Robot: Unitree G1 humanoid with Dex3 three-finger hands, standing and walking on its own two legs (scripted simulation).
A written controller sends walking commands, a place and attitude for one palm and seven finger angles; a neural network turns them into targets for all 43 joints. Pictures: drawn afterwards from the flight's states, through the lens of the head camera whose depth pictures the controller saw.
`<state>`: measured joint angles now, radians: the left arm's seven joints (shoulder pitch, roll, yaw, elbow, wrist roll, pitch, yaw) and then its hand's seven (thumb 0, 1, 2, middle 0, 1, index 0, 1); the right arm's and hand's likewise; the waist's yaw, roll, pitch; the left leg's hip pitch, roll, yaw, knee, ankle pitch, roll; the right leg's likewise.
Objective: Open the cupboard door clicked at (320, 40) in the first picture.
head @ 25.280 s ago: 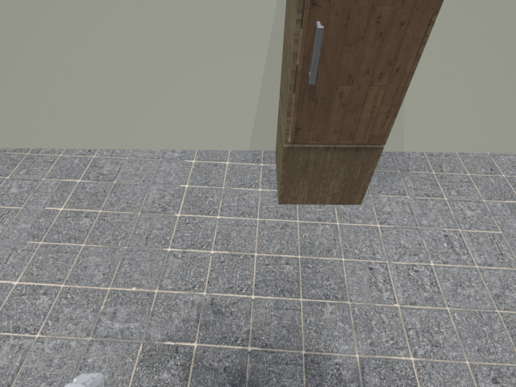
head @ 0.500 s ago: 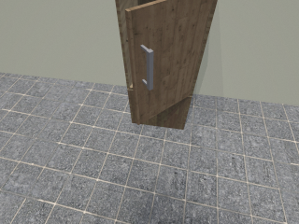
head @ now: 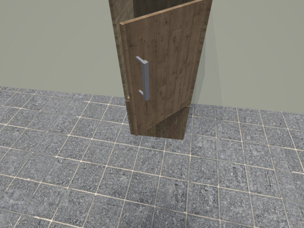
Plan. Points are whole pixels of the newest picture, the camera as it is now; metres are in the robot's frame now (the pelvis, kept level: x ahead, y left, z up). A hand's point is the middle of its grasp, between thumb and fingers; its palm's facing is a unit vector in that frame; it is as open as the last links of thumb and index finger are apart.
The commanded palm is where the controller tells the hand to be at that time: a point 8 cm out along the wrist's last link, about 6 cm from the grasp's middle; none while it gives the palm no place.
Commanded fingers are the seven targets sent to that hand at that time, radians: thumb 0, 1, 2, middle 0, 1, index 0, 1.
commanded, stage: look to check the result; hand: left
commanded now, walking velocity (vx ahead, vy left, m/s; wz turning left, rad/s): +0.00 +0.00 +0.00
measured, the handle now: (142, 79) +0.63 +0.07 +0.03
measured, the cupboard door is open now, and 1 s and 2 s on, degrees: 45 45 45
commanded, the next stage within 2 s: walk to a spot facing it in 0.54 s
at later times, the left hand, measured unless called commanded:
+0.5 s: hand out of the picture +0.04 +0.20 -0.16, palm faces +0.01 -0.96 -0.28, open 7.4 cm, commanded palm none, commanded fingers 0.00 0.90 0.90 -0.20 -0.30 -0.20 -0.30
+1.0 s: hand out of the picture +0.07 +0.19 -0.18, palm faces -0.08 -0.97 -0.22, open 7.4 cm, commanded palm none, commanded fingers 0.00 0.90 0.90 -0.20 -0.30 -0.20 -0.30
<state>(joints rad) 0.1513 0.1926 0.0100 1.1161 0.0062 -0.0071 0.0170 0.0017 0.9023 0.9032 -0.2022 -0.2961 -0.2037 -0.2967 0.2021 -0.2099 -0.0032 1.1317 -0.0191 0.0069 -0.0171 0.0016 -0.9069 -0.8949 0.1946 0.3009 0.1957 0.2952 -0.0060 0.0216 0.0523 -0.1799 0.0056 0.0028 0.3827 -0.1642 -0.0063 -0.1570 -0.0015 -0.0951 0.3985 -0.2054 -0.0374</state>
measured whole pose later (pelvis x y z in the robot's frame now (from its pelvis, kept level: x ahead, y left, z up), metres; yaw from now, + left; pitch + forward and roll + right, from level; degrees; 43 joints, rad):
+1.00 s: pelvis +0.01 +0.00 -0.01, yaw -8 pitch -1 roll +1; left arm 0.20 0.20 0.06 1.05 0.01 0.06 0.00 0.00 0.90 0.90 -0.20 -0.30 -0.20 -0.30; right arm 0.22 -0.19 -0.03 1.05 -0.02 0.03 -0.04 0.00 -0.90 -0.89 0.20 0.30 0.20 0.30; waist 0.01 0.00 0.08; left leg -0.23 0.06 0.13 0.51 -0.27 -0.01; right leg -0.27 0.05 0.02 0.55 -0.26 -0.04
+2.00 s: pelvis +0.01 -0.03 -0.01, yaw -40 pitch +2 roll +0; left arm 0.15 0.26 0.07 0.90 0.01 0.08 -0.03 0.01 0.90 0.90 -0.20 -0.30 -0.20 -0.30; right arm 0.22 -0.24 -0.03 0.88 -0.03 0.00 -0.03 0.00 -0.90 -0.89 0.20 0.30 0.20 0.30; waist 0.00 -0.02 0.11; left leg -0.29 0.08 0.05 0.58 -0.31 -0.04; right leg -0.50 0.04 0.04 0.96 -0.49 0.03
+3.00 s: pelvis +0.07 -0.24 -0.02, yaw -75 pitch +1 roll -1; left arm 0.23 0.20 0.07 0.98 0.02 0.02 -0.04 0.01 0.90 0.90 -0.20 -0.30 -0.20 -0.30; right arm 0.24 -0.21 -0.03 0.89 -0.04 -0.08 0.00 0.00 -0.91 -0.89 0.20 0.30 0.20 0.30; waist -0.03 -0.01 0.04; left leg -0.36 0.12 0.11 0.62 -0.25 -0.02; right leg -0.37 0.02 0.02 0.90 -0.48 -0.04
